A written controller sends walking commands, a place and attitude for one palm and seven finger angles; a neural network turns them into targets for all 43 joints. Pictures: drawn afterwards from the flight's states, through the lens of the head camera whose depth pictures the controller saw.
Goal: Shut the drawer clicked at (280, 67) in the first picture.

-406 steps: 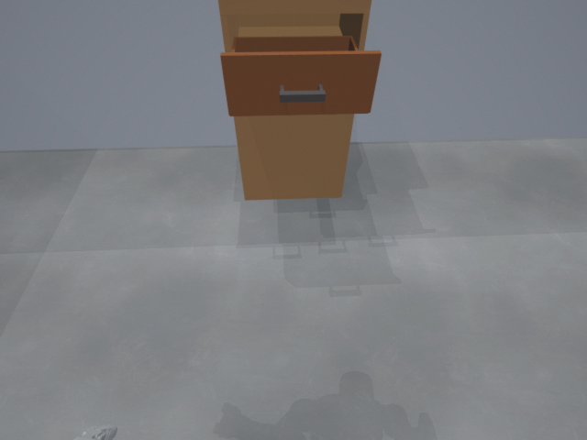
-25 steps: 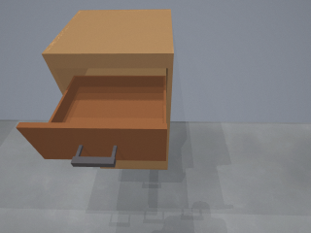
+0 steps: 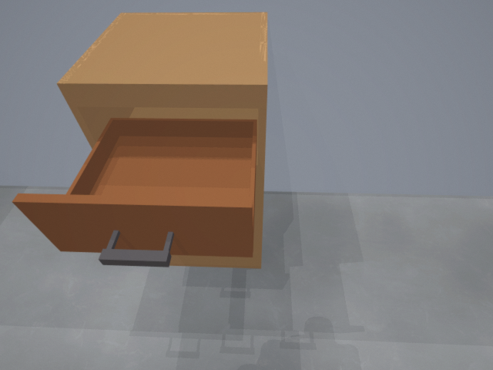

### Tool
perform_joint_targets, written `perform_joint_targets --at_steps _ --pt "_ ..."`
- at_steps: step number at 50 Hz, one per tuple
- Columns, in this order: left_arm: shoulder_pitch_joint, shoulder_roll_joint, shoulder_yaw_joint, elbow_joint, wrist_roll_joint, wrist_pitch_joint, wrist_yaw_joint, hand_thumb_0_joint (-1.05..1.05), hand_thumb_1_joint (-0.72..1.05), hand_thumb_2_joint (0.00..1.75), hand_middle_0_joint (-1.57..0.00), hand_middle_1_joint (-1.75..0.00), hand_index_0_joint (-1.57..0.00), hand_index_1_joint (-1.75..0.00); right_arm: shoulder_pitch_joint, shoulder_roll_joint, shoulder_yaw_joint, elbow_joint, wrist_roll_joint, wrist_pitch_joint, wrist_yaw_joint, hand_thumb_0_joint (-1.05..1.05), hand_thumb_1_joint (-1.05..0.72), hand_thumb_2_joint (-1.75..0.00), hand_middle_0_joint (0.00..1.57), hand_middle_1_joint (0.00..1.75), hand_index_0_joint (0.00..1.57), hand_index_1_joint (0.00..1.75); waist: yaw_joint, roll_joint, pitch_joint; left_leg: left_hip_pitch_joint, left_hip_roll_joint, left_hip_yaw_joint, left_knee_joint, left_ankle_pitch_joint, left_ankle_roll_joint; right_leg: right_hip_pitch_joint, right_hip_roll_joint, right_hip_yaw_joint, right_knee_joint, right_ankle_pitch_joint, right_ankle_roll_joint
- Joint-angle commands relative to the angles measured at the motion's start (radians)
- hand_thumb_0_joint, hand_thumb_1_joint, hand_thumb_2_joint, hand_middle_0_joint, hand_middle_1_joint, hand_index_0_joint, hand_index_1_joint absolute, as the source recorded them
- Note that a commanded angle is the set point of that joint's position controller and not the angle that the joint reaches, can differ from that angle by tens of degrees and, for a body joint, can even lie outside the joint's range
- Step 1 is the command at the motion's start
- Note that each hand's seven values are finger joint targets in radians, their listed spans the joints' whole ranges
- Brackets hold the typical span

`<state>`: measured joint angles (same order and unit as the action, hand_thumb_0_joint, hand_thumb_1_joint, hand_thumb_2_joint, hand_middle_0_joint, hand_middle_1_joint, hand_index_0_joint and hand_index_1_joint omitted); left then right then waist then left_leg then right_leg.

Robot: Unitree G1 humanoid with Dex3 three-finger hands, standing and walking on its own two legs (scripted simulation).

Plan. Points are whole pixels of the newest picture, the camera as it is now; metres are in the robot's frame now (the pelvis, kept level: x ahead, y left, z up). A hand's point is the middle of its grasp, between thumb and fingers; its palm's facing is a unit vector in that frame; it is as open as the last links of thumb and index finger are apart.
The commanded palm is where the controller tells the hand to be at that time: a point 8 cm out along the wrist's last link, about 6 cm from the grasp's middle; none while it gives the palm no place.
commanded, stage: shuffle to correct the standing spot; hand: left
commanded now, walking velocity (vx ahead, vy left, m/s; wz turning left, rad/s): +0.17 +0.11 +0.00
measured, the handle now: (139, 247) +0.33 +0.23 -0.03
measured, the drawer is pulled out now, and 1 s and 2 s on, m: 0.29 0.29 0.29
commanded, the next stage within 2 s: come to a stop and stand still in 0.04 s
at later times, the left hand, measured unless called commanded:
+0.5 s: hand out of the picture +0.01 +0.19 -0.18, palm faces +0.06 -0.98 -0.18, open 7.4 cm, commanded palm none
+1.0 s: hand out of the picture +0.05 +0.22 -0.18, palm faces +0.00 -0.98 -0.21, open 7.3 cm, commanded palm none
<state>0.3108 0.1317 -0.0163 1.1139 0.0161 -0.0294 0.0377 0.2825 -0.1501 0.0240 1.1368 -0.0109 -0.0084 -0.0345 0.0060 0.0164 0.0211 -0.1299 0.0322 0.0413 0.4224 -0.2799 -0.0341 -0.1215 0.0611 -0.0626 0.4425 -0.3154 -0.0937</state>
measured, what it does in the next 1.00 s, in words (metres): shifts its weight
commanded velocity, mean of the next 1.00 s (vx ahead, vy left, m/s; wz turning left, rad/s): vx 0.01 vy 0.01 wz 0.00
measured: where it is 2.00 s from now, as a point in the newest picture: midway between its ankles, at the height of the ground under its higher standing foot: outside the picture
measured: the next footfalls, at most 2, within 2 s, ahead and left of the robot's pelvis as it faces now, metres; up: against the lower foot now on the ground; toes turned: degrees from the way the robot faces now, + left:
none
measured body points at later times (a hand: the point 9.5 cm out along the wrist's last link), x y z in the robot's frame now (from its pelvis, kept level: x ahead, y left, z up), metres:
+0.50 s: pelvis +0.04 +0.04 +0.00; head +0.06 +0.03 +0.45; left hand +0.01 +0.24 -0.16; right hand +0.04 -0.18 -0.17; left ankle +0.03 +0.13 -0.74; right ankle -0.05 -0.05 -0.74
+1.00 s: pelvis +0.03 +0.04 -0.01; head +0.04 +0.05 +0.44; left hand +0.05 +0.27 -0.17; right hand +0.05 -0.19 -0.16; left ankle +0.03 +0.14 -0.74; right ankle -0.05 -0.05 -0.74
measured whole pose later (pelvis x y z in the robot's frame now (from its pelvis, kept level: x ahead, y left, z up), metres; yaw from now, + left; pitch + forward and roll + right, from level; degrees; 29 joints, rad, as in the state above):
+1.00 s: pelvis +0.03 +0.04 -0.01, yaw +0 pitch +0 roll +0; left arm 0.30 0.16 -0.02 1.03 0.02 -0.01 0.05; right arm 0.28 -0.17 0.01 1.04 -0.01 0.00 -0.02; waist -0.01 0.00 0.02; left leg -0.27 0.00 0.09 0.59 -0.32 0.04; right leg -0.12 0.02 -0.05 0.53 -0.41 -0.03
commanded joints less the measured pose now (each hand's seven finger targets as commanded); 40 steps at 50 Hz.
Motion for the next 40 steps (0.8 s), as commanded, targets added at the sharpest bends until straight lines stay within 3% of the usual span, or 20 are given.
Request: perform_joint_targets --at_steps 1,3,5,7,9,11,12,13,14,15,16,19,21,29,36,37,38,39,40 --pt "0.119 0.147 0.043 -0.015 0.001 -0.006 0.007 0.0 0.9 0.9 -0.2 -0.3 -0.2 -0.3 0.064 -0.054 -0.018 -0.027 -0.006 -0.001 0.002 0.0 -0.9 -0.9 0.2 0.3 0.2 0.3 0.018 -0.08 0.099 -0.162 0.002 0.012 0.075 -0.062 0.042 0.012 -0.245 0.266 -0.171 0.113 0.001" --pt "0.146 0.156 0.053 -0.016 0.005 -0.006 0.006 0.0 0.9 0.9 -0.2 -0.3 -0.2 -0.3 0.04 -0.055 -0.022 -0.049 -0.008 0.001 0.004 0.0 -0.9 -0.9 0.2 0.3 0.2 0.3 0.032 -0.126 0.136 -0.261 0.006 0.015 0.189 -0.142 0.042 0.028 -0.317 0.357 -0.221 0.114 -0.053" --pt "0.163 0.154 0.059 -0.021 0.011 -0.007 0.006 0.0 0.9 0.9 -0.2 -0.3 -0.2 -0.3 0.018 -0.054 -0.028 -0.067 -0.008 -0.003 0.008 0.0 -0.9 -0.9 0.2 0.3 0.2 0.3 0.038 -0.102 0.141 -0.313 0.015 0.004 0.269 -0.192 0.044 0.036 -0.365 0.386 -0.221 0.154 -0.12" --pt "0.147 0.158 0.065 -0.031 0.014 -0.011 0.004 0.0 0.9 0.9 -0.2 -0.3 -0.2 -0.3 0.013 -0.048 -0.032 -0.081 -0.006 -0.009 0.014 0.0 -0.9 -0.9 0.2 0.3 0.2 0.3 0.03 -0.077 0.118 -0.32 0.015 0.002 0.284 -0.186 0.044 0.056 -0.367 0.341 -0.189 0.278 -0.147" --pt "0.108 0.147 0.059 -0.035 0.008 -0.009 0.003 0.0 0.9 0.9 -0.2 -0.3 -0.2 -0.3 0.035 -0.022 -0.027 -0.071 -0.002 -0.013 0.013 0.0 -0.9 -0.9 0.2 0.3 0.2 0.3 0.005 -0.057 0.087 -0.188 0.007 0.018 0.162 -0.092 0.042 0.003 -0.315 0.226 -0.125 0.416 -0.111" --pt "0.076 0.121 0.045 -0.032 0.0 -0.004 0.003 0.0 0.9 0.9 -0.2 -0.3 -0.2 -0.3 0.115 -0.014 -0.019 -0.032 -0.004 -0.019 0.008 0.0 -0.9 -0.9 0.2 0.3 0.2 0.3 -0.035 -0.057 0.074 0.012 -0.006 0.031 -0.011 0.099 0.045 -0.118 -0.222 0.127 -0.014 0.419 -0.028" --pt "0.088 0.094 0.037 -0.033 -0.002 0.0 0.003 0.0 0.9 0.9 -0.2 -0.3 -0.2 -0.3 0.143 -0.051 -0.024 -0.02 -0.01 -0.027 0.002 0.0 -0.9 -0.9 0.2 0.3 0.2 0.3 -0.031 0.007 0.049 0.068 0.057 -0.027 -0.008 0.298 0.073 -0.154 -0.164 0.09 0.058 0.365 0.016" --pt "0.117 0.07 0.032 -0.032 -0.003 0.005 0.005 0.0 0.9 0.9 -0.2 -0.3 -0.2 -0.3 0.149 -0.092 -0.027 -0.023 -0.01 -0.027 -0.005 0.0 -0.9 -0.9 0.2 0.3 0.2 0.3 -0.012 0.061 0.024 0.052 0.134 -0.101 0.001 0.398 0.122 -0.149 -0.124 0.062 0.06 0.183 0.045" --pt "0.133 0.052 0.029 -0.026 0.005 0.014 0.01 0.0 0.9 0.9 -0.2 -0.3 -0.2 -0.3 0.124 -0.094 -0.029 -0.027 -0.007 -0.024 -0.004 0.0 -0.9 -0.9 0.2 0.3 0.2 0.3 0.005 0.066 0.071 -0.035 0.169 -0.124 -0.034 0.345 0.145 -0.13 -0.103 0.048 0.041 0.005 0.06" --pt "0.141 0.045 0.023 -0.01 0.005 0.017 0.01 0.0 0.9 0.9 -0.2 -0.3 -0.2 -0.3 0.085 -0.092 -0.025 -0.03 -0.004 -0.025 -0.005 0.0 -0.9 -0.9 0.2 0.3 0.2 0.3 0.018 0.117 0.099 -0.065 0.167 -0.149 -0.06 0.335 0.152 -0.118 -0.113 0.042 0.024 -0.016 0.063" --pt "0.151 0.05 0.02 0.001 0.003 0.015 0.01 0.0 0.9 0.9 -0.2 -0.3 -0.2 -0.3 0.065 -0.081 -0.021 -0.038 -0.003 -0.026 -0.008 0.0 -0.9 -0.9 0.2 0.3 0.2 0.3 0.023 0.103 0.108 -0.066 0.149 -0.145 -0.052 0.389 0.15 -0.107 -0.123 0.055 0.0 0.034 0.062" --pt "0.149 0.066 0.018 0.016 -0.003 0.005 0.01 0.0 0.9 0.9 -0.2 -0.3 -0.2 -0.3 0.072 -0.06 -0.017 -0.032 0.001 -0.029 -0.013 0.0 -0.9 -0.9 0.2 0.3 0.2 0.3 0.009 -0.033 0.052 0.012 0.099 -0.088 0.012 0.505 0.116 -0.074 -0.163 0.085 -0.044 0.279 0.055" --pt "0.141 0.074 0.02 0.011 -0.006 0.002 0.014 0.0 0.9 0.9 -0.2 -0.3 -0.2 -0.3 0.088 -0.073 -0.02 -0.024 0.0 -0.03 -0.015 0.0 -0.9 -0.9 0.2 0.3 0.2 0.3 0.0 -0.034 -0.004 0.055 0.091 -0.075 0.022 0.534 0.101 -0.043 -0.18 0.083 -0.036 0.373 0.054" --pt "0.114 0.084 0.027 -0.011 -0.006 0.005 0.017 0.0 0.9 0.9 -0.2 -0.3 -0.2 -0.3 0.078 -0.073 -0.021 -0.015 0.0 -0.03 -0.014 0.0 -0.9 -0.9 0.2 0.3 0.2 0.3 0.003 -0.024 0.0 0.059 0.084 -0.074 -0.012 0.525 0.096 -0.007 -0.184 0.074 -0.049 0.387 0.057" --pt "0.101 0.093 0.025 -0.014 -0.006 0.009 0.016 0.0 0.9 0.9 -0.2 -0.3 -0.2 -0.3 0.071 -0.076 -0.02 -0.011 0.0 -0.024 -0.011 0.0 -0.9 -0.9 0.2 0.3 0.2 0.3 0.003 -0.022 0.039 0.037 0.078 -0.079 -0.049 0.412 0.091 -0.017 -0.186 0.087 -0.084 0.319 0.055" --pt "0.131 0.115 0.017 -0.013 0.014 -0.026 0.048 0.0 0.9 0.9 -0.2 -0.3 -0.2 -0.3 -0.009 -0.126 -0.025 -0.091 0.005 -0.031 0.007 0.0 -0.9 -0.9 0.2 0.3 0.2 0.3 0.012 -0.091 0.099 -0.072 0.074 -0.051 0.183 0.502 0.067 -0.106 -0.198 0.137 -0.087 0.653 0.094" --pt "0.092 0.143 0.028 -0.064 0.004 -0.03 0.041 0.0 0.9 0.9 -0.2 -0.3 -0.2 -0.3 0.034 -0.084 -0.025 -0.113 0.0 -0.021 0.017 0.0 -0.9 -0.9 0.2 0.3 0.2 0.3 -0.023 -0.141 0.068 -0.129 0.054 -0.059 0.16 0.121 0.073 -0.059 -0.242 0.146 -0.083 0.591 0.055" --pt "0.052 0.159 0.025 -0.087 0.001 -0.029 0.03 0.0 0.9 0.9 -0.2 -0.3 -0.2 -0.3 0.034 -0.079 -0.031 -0.119 -0.009 -0.012 0.022 0.0 -0.9 -0.9 0.2 0.3 0.2 0.3 -0.024 -0.101 0.03 -0.134 0.028 -0.023 0.142 0.05 0.068 -0.029 -0.249 0.157 -0.056 0.588 0.028" --pt "0.047 0.147 0.022 -0.102 -0.004 -0.029 0.026 0.0 0.9 0.9 -0.2 -0.3 -0.2 -0.3 0.049 -0.083 -0.032 -0.128 -0.009 -0.008 0.021 0.0 -0.9 -0.9 0.2 0.3 0.2 0.3 -0.033 -0.105 -0.019 -0.115 0.019 -0.024 0.153 0.031 0.069 -0.039 -0.241 0.162 -0.045 0.487 0.014"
